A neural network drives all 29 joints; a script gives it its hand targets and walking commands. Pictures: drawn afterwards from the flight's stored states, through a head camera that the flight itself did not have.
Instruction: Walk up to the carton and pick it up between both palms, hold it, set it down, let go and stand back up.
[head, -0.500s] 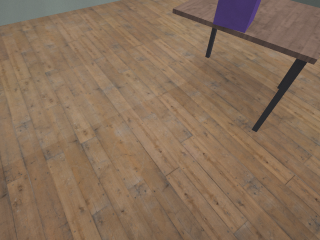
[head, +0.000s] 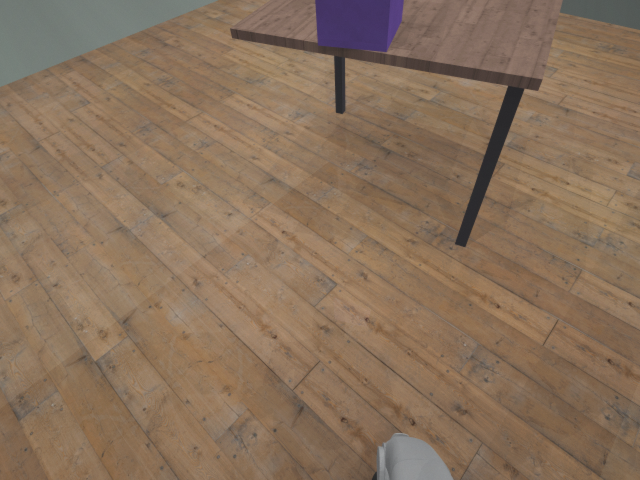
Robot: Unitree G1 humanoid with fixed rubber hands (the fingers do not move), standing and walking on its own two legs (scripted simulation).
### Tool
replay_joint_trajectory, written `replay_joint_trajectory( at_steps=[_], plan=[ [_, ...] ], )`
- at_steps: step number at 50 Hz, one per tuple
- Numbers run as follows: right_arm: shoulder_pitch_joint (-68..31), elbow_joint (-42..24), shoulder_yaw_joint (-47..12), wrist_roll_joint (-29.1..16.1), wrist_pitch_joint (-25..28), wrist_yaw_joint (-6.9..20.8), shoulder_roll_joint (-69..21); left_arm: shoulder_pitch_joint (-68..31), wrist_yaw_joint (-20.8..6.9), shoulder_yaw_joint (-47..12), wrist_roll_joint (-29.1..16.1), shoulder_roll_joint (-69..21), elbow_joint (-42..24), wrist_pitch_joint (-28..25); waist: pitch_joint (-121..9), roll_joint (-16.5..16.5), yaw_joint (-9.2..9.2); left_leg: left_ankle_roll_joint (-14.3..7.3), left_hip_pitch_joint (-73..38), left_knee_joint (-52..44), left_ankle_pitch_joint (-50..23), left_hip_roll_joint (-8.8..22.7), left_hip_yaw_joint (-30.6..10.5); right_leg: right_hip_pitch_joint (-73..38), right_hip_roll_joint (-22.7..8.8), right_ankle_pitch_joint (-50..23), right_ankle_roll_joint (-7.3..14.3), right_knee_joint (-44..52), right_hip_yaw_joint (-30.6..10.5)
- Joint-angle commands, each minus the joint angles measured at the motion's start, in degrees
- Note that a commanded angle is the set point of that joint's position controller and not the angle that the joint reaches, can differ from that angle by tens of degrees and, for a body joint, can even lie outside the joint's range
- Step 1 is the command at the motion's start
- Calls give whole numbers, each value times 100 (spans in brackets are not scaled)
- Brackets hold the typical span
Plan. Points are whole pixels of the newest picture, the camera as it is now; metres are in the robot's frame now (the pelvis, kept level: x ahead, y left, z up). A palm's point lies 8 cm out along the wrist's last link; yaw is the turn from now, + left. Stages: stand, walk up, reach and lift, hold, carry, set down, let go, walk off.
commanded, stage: walk up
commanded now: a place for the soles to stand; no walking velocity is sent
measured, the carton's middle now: out of the picture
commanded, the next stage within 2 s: none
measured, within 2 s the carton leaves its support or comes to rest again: neither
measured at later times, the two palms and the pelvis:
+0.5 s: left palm (117, 457) +0.16 +0.31 -0.14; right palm (454, 361) +0.28 -0.18 -0.10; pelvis +0.21 +0.06 +0.01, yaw -1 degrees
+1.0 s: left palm (220, 227) +0.55 +0.22 -0.08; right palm (468, 323) +0.36 -0.23 -0.14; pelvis +0.42 +0.01 +0.01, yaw -8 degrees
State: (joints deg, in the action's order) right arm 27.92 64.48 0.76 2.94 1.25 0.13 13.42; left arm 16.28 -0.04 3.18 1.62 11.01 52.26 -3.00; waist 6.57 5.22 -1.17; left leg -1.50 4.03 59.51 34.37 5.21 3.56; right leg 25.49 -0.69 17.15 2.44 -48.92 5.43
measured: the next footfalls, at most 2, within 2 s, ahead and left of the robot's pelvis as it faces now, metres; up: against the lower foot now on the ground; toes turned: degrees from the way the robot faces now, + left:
left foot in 0.44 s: +0.35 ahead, +0.20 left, +0.00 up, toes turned +5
right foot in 0.86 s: +0.52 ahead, -0.10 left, +0.00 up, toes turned -13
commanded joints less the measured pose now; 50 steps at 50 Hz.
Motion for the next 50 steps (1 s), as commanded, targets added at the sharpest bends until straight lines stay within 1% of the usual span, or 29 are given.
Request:
replay_joint_trajectory(
  at_steps=[1,2,4,6,9,12,17,19,20,21,22,23,24,25,26,29,33,36,38,39,40,41,42,43,44,45,47,48,50],
  plan=[
    [-342,-1280,108,2,111,98,680,1009,263,261,-148,1375,-336,60,477,-1071,462,56,3534,2369,-323,69,-509,-1641,-2399,2950,1473,3925,-4315],
    [-151,-1246,83,22,87,80,484,883,257,231,-121,1359,-366,-19,360,-1181,259,46,3196,2053,-276,204,-553,-1365,-2404,2541,1359,3753,-3631],
    [51,-1238,103,60,51,110,467,730,196,172,-96,1204,-341,-105,217,-1336,69,172,2543,1625,-425,188,-550,-658,-2100,2354,1242,3773,-2873],
    [-275,-1387,120,73,-38,148,507,756,168,84,-42,1060,-219,-158,546,-1255,87,224,2488,1394,-849,202,-457,41,-1825,2447,1179,3911,-2511],
    [-720,-1662,103,24,-96,182,435,738,180,86,-18,1089,-179,-108,988,-1324,43,275,3005,721,-1371,251,-497,67,-1754,2808,1103,4017,-2353],
    [-1077,-1805,106,37,-32,223,441,1107,124,75,-29,1019,-119,-119,894,-1107,184,300,3356,57,-1946,264,-453,-585,-1710,2472,959,3899,-2250],
    [-1360,-1957,79,-34,186,227,333,970,18,119,-8,1128,-176,-200,816,-1198,139,197,2037,-1707,-2502,102,-227,-370,-1326,1283,801,3320,-1306],
    [-536,-1728,184,-31,242,151,411,854,-40,112,59,1133,-210,-128,315,-865,-264,162,617,-2357,-2364,-230,134,-134,-1070,749,690,1991,-935],
    [340,-1450,308,-5,293,68,669,933,-77,109,81,1115,-219,-93,-216,-326,-609,174,-287,-2538,-2175,-376,207,-17,-747,283,557,663,-627],
    [913,-1331,422,58,340,-9,1104,1378,-120,-29,58,700,-305,-43,-585,1098,-659,52,-739,-3280,-795,485,-1140,499,-112,795,272,-1052,-122],
    [938,-1551,489,21,306,-50,1579,1620,-131,-176,76,431,-489,7,-565,1575,-472,-196,-591,-4351,786,1655,-3685,1195,332,1883,79,-2115,-562],
    [541,-1492,509,-188,156,-140,1611,1652,-134,-105,90,721,-515,90,-348,1051,-397,-616,-208,-5102,2259,1925,-4631,1425,28,1551,2,-2446,-969],
    [63,-1611,521,-212,150,-176,1630,1439,-134,-59,87,855,-637,124,1,1035,-195,-790,213,-5382,2673,2097,-4996,1684,-141,1514,-28,-2911,-922],
    [-202,-1706,455,-229,168,-202,1411,1117,-108,-25,140,993,-683,161,262,711,-239,-750,464,-5344,2469,2155,-4693,1775,-243,1601,-45,-2825,-990],
    [-385,-1753,374,-154,219,-223,1271,855,-106,-14,155,963,-721,165,430,610,-227,-935,523,-5097,1773,2202,-4112,1879,-429,1544,-76,-2711,-1001],
    [-407,-1589,260,-55,388,-154,946,1078,-136,-38,129,793,-554,128,247,413,-74,-957,915,-4728,-211,1897,-2581,1107,-585,996,-178,-1912,-1037],
    [-372,-1452,168,-29,446,-111,787,414,-168,-49,135,671,-868,118,403,290,-98,-1233,925,-4639,-1055,1789,-1777,1156,-644,576,-261,-1050,-820],
    [-403,-1379,180,-35,417,-83,825,17,-237,-111,95,550,-1008,41,249,354,-121,-1088,714,-4430,-1643,1503,-984,725,-602,-140,-255,13,-412],
    [-367,-1315,148,-34,404,-57,826,23,-240,-129,90,474,-1007,5,129,296,12,-990,941,-4118,-1949,1370,-582,50,-460,-582,-210,480,-228],
    [-457,-1333,162,-29,383,-50,921,132,-240,-111,101,435,-957,-4,67,221,137,-855,1278,-3829,-1890,1287,-354,-601,-397,-677,-190,859,-141],
    [-526,-1329,131,-61,347,-24,851,476,-228,-97,104,488,-806,-25,10,-92,331,-722,1597,-3434,-1716,1116,-141,-1281,-173,-1038,-174,1309,132],
    [-452,-1347,130,-40,303,12,862,954,-189,-4,112,665,-602,-59,-220,-477,554,-539,1838,-2528,-1625,826,131,-2046,-60,-783,-168,1567,29],
    [-103,-1316,46,-57,239,38,621,1447,-130,122,128,1003,-516,-84,-528,-1394,768,-356,2217,-1027,-1394,411,473,-2660,-349,-146,-97,1833,-619],
    [319,-1465,-47,-73,153,83,379,1691,-40,218,57,1451,-576,-41,-899,-2575,667,-122,2693,644,132,-151,541,-2905,-1614,1798,176,2704,-2823],
    [255,-1608,101,-152,35,83,681,1525,75,232,-114,1759,-762,60,-833,-2285,640,48,3248,1404,85,-377,-72,-2785,-2203,2880,751,3574,-4400],
    [181,-1665,174,-160,-42,63,953,1189,147,263,-185,1692,-895,114,-561,-1867,560,119,3523,1924,-93,-111,-242,-2621,-2471,3259,1089,3756,-4749],
    [-284,-1770,168,-102,-15,74,792,865,163,142,-179,1446,-987,42,-258,-1401,524,163,3748,1897,-398,128,-532,-2319,-2462,2195,1046,3716,-3973],
    [-143,-1729,154,-125,24,62,658,757,176,127,-190,1347,-1037,-8,-230,-1396,392,221,3589,1806,-622,184,-563,-2149,-2382,1341,845,3571,-3427],
    [-116,-1671,191,-36,70,37,621,711,158,65,-125,1079,-910,-141,-342,-1646,291,273,3195,1470,-703,192,-616,-1827,-2149,-16,971,3349,-2607]
  ],
)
